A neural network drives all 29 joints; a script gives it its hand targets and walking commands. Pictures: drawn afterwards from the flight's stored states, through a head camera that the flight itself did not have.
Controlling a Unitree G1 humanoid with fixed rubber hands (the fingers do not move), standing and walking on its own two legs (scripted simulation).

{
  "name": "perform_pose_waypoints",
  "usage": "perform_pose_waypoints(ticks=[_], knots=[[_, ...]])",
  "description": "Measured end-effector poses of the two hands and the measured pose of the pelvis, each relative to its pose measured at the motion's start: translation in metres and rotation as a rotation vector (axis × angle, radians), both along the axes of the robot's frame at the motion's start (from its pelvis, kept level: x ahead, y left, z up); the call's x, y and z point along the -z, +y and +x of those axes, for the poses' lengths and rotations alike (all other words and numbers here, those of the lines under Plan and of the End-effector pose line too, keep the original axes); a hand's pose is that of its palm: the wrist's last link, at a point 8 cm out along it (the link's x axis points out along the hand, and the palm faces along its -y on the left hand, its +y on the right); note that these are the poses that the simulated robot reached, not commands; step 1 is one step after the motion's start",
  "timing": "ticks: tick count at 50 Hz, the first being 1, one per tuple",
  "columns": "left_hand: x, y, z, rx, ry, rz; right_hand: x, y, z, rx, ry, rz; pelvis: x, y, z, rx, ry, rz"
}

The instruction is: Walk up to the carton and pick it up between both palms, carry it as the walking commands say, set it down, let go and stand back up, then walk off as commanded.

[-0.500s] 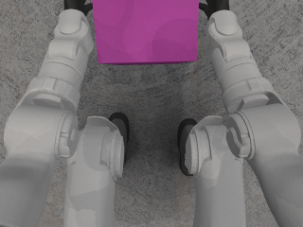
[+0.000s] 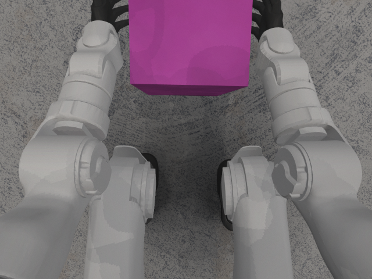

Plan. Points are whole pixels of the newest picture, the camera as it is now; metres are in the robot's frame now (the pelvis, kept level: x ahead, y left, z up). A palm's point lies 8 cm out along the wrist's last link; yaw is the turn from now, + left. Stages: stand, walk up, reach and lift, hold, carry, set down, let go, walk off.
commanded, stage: reach and lift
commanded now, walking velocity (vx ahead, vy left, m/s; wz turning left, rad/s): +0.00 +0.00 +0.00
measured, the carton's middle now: (186, 49) +0.51 +0.01 -0.23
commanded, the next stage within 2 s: none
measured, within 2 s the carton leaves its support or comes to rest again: neither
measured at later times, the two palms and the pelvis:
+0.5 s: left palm (96, 18) +0.52 +0.14 -0.11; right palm (277, 17) +0.53 -0.13 -0.11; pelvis +0.00 +0.00 +0.02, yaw -1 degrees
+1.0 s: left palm (78, 5) +0.52 +0.14 -0.05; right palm (299, 3) +0.52 -0.13 -0.05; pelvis +0.00 +0.00 +0.06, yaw -1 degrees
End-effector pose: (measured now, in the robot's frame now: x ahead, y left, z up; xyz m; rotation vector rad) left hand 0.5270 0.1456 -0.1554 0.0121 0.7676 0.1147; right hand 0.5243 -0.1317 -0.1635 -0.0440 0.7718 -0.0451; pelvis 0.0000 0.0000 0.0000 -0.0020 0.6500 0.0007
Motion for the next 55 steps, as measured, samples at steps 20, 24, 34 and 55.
perform_pose_waypoints(ticks=[20, 24, 34, 55], knots=[[-0.033, 0.001, -0.005, -0.063, -0.07, 0.011, -0.037, 0.007, 0.003, 0.042, -0.061, 0.003, -0.009, -0.002, -0.001, 0.011, 0.043, 0.006], [-0.042, 0.0, -0.006, -0.068, -0.077, 0.005, -0.049, 0.006, 0.003, 0.047, -0.07, 0.0, -0.014, -0.001, -0.002, 0.01, 0.055, 0.002], [-0.073, 0.0, -0.006, -0.071, -0.085, 0.0, -0.083, 0.007, 0.004, 0.054, -0.079, 0.0, -0.033, 0.001, -0.001, 0.008, 0.099, -0.007], [-0.12, -0.003, -0.014, -0.076, -0.091, 0.0, -0.128, 0.004, -0.005, 0.06, -0.085, 0.01, -0.068, 0.0, 0.003, 0.008, 0.139, -0.006]])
